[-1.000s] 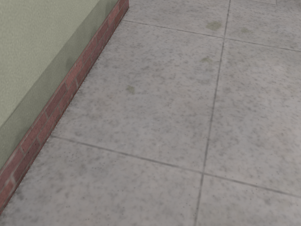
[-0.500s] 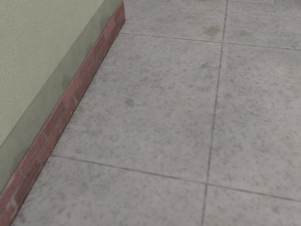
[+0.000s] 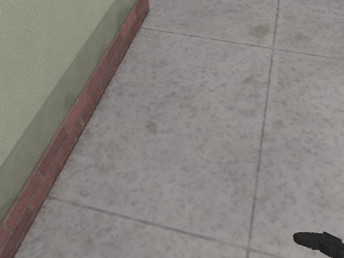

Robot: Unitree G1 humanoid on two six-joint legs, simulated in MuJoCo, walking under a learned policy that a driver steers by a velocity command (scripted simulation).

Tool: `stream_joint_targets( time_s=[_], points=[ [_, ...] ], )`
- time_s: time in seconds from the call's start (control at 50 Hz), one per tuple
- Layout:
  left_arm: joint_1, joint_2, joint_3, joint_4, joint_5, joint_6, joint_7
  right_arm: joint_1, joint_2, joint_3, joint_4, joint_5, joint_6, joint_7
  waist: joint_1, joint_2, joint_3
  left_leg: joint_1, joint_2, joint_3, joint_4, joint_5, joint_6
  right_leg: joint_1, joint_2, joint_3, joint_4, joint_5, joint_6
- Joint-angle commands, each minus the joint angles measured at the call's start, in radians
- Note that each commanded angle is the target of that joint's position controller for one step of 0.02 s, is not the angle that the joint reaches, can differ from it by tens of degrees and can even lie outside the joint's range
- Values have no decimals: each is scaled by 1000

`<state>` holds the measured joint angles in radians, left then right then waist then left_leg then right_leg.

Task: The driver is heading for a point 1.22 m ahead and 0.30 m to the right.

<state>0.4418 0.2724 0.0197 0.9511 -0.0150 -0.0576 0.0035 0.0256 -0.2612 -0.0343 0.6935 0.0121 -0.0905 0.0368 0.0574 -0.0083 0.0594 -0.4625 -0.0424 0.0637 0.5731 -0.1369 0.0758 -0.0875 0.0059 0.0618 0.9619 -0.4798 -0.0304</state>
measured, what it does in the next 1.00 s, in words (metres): walks ahead: right foot, then left foot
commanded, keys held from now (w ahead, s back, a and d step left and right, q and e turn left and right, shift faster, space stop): w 0.90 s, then w+e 0.10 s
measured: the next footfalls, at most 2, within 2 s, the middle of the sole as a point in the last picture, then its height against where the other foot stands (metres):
right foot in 0.46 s outside the picture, level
left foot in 1.00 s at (169, 186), level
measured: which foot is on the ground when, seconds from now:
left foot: down 0.00-0.46, up 0.48-0.98, down 1.00-1.00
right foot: up 0.00-0.44, down 0.46-1.00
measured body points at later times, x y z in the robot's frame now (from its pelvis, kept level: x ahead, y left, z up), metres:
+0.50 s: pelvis +0.28 -0.05 +0.00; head +0.32 -0.06 +0.45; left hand +0.50 +0.19 -0.08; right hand +0.27 -0.33 -0.13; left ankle +0.11 +0.09 -0.69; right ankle +0.39 -0.15 -0.72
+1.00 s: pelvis +0.56 -0.03 +0.01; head +0.59 -0.02 +0.46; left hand +0.53 +0.26 -0.13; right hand +0.78 -0.26 -0.08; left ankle +0.69 +0.09 -0.72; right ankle +0.40 -0.15 -0.72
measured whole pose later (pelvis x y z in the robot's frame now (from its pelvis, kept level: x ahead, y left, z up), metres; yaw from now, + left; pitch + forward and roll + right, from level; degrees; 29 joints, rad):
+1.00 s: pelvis +0.56 -0.03 +0.01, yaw +0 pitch +2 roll -2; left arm 0.41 0.29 0.06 0.93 -0.02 -0.05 0.01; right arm 0.02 -0.26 -0.02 0.77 0.01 -0.10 0.04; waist 0.08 0.03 0.02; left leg -0.48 0.04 0.00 0.47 -0.03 0.05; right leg 0.08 0.03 -0.02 0.29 -0.40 0.00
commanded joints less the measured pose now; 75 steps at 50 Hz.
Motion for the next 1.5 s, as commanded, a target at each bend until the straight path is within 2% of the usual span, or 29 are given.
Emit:
stream_joint_targets(
  time_s=[0.02, 0.06, 0.12, 0.18, 0.28, 0.4, 0.44, 0.46, 0.48, 0.5, 0.52, 0.54, 0.58, 0.66, 0.8, 0.88, 0.96, 1.0, 1.02, 1.04, 1.06, 1.08, 1.1, 1.14, 1.22, 1.28, 1.36, 1.44, 1.5],
  points=[
    [-94, 153, 31, -134, -35, -60, -5, 224, -137, -46, 31, -3, -2, -12, -124, 57, -136, 556, 346, -550, -338, -168, 195, -587, -76, 49, 346, 91, -25],
    [-90, 126, 38, -129, -12, -48, 1, 161, -98, -36, 34, -24, -16, -5, -53, 50, -81, 364, 272, -384, -391, 16, 174, -488, -138, 42, 259, 186, -14],
    [-71, 81, 32, -128, 0, -17, 4, 162, -101, -37, 65, -10, -33, -1, -17, 66, -51, 249, 248, -286, -459, 71, 191, -450, -163, 22, 171, 209, 17],
    [-198, 81, 29, -183, 15, -12, 8, 206, -140, -45, 96, -10, -34, -15, -44, 52, 4, 236, 235, -230, -496, 87, 194, -544, -177, 8, 9, 344, 53],
    [-387, 53, 15, -237, 9, -33, -11, 299, -181, -49, 138, 4, -16, -31, -119, 37, 15, 288, 202, -139, -479, 112, 143, -492, -120, -48, -320, 589, 58],
    [-465, 94, 25, -295, -2, -45, -43, 363, -201, -54, 190, 11, 21, -38, -115, 66, 3, 515, 297, -176, -353, 211, 107, -499, -85, -37, -452, 449, -2],
    [-324, 135, 47, -261, 0, -47, -42, 328, -209, -54, 186, 7, 34, -40, -27, 78, -81, 520, 263, -140, -177, 464, 74, -296, -35, -84, -492, 406, -44],
    [-161, 188, 73, -215, 3, -46, -33, 332, -180, -42, 177, -3, 37, -42, 40, 56, -198, 432, 207, -98, 29, 480, 44, -50, -50, -72, -476, 427, -80],
    [-19, 293, 98, -195, 26, -42, -26, 412, -88, -9, 142, -16, 24, -38, 44, -122, -376, 93, 95, -38, 409, 172, -19, 351, -300, 277, -458, 392, -206],
    [26, 274, 95, -176, 16, -36, -33, 463, -42, 7, 159, -9, 3, -33, 35, -271, -457, -151, -25, -126, 617, -440, -46, 494, -407, 639, -617, 214, -292],
    [-20, 188, 69, -185, 9, -37, -34, 376, -157, -22, 150, 20, -11, -27, 49, -171, -332, -261, 37, -191, 710, -424, -30, 411, -377, 577, -654, 122, -245],
    [-102, 162, 59, -200, 8, -37, -31, 300, -177, -28, 127, 32, -20, -25, 27, -122, -206, -288, 90, -160, 695, -327, -18, 272, -345, 438, -675, 178, -212],
    [-203, 116, 46, -215, 20, -39, -34, 254, -156, -32, 123, 8, -13, -32, -28, -61, -93, -210, 161, -138, 590, -183, -30, 49, -267, 262, -739, 358, -187],
    [-206, 123, 51, -191, 18, -59, -35, 273, -97, -25, 131, -2, 23, -38, -76, -65, -69, -147, 184, -125, 493, -80, -68, -63, -227, 127, -822, 521, -208],
    [-108, 162, 61, -130, 7, -41, -8, 31, -65, -12, 61, -6, 8, -24, -6, -47, -2, -171, 150, -83, 82, 230, -89, -24, -185, 1, -863, 511, -171],
    [-41, 171, 66, -84, -1, -23, -2, -72, -72, -9, 21, 4, -2, -4, 21, -45, 26, -192, 128, -84, -26, 212, -67, 94, -237, 10, -825, 518, -168],
    [-52, 190, 76, -66, -8, -3, 11, -40, -126, -25, 13, 6, -19, 2, -35, -73, -5, -71, 96, -81, -93, 67, -26, 166, -267, 55, -707, 680, -134],
    [-77, 183, 69, -81, 12, 3, 12, 230, -207, -66, 89, -11, -20, -13, -162, -62, -181, 344, 84, -68, -90, 92, 17, 40, -171, 9, -416, 819, -84],
    [-55, 113, 46, -112, 30, -2, 11, 388, -282, -86, 114, -33, -13, -25, -201, 80, -335, 678, 287, -307, -75, 54, 84, -227, -71, -46, -81, 521, -34],
    [51, 12, 19, -115, 12, -24, 7, 404, -312, -90, 126, -33, -3, -21, -142, 339, -423, 866, 457, -704, -209, -106, 195, -530, 64, -1, 187, -119, 5],
    [-2, 126, 46, -101, -19, -35, 3, 367, -208, -63, 112, -23, -2, -23, -172, 218, -335, 784, 425, -672, -259, -205, 158, -610, 4, 96, 292, -113, 4],
    [-70, 163, 59, -122, -34, -39, 2, 299, -165, -50, 104, -16, -3, -27, -156, 172, -211, 660, 404, -516, -279, -176, 119, -643, -43, 71, 293, -22, -3],
    [-106, 156, 61, -128, -25, -37, 8, 233, -143, -44, 99, -16, -6, -27, -126, 105, -154, 538, 369, -425, -313, -122, 101, -607, -90, 51, 258, 64, 0],
    [-89, 123, 67, -127, -12, -12, 10, 159, -110, -35, 106, -24, -16, -25, -70, 123, -94, 374, 318, -282, -385, -26, 87, -510, -142, 58, 204, 165, 11],
    [-122, 71, 61, -167, -16, 30, 9, 136, -125, -45, 138, -19, -39, -34, -45, 94, -37, 308, 313, -126, -454, 86, 111, -552, -166, 51, 131, 272, 27],
    [-187, 64, 62, -195, -11, 24, -3, 162, -148, -53, 157, -31, -33, -39, -65, 67, -19, 348, 289, -21, -464, 160, 108, -588, -156, 36, -23, 422, 33],
    [-322, 36, 47, -247, -7, 14, -31, 201, -182, -61, 170, -20, -15, -47, -116, 38, 19, 403, 295, 71, -462, 209, 97, -574, -138, -46, -221, 524, 19],
    [-407, 44, 46, -310, -7, 18, -54, 252, -208, -73, 192, 1, 18, -49, -132, 39, 44, 547, 341, 110, -398, 312, 78, -612, -117, -90, -308, 443, -16],
    [-344, 90, 70, -325, -6, 28, -61, 221, -241, -86, 180, 13, 40, -57, -65, 87, -26, 594, 344, 153, -218, 717, 44, -467, -37, -162, -318, 303, -71]
  ],
)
